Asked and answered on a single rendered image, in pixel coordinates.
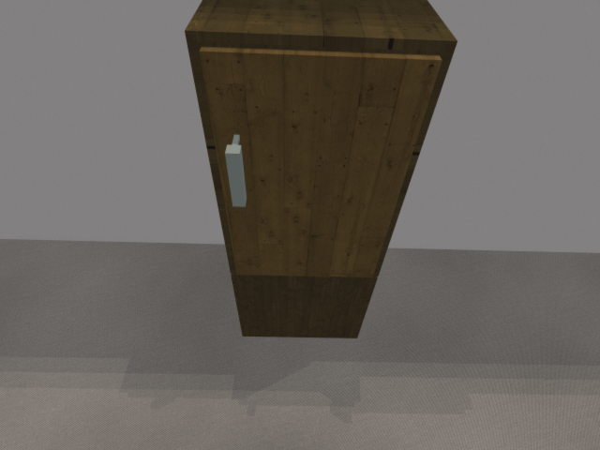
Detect handle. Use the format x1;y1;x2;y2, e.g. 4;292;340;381
225;135;247;207

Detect cupboard door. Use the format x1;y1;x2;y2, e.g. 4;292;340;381
200;47;442;278

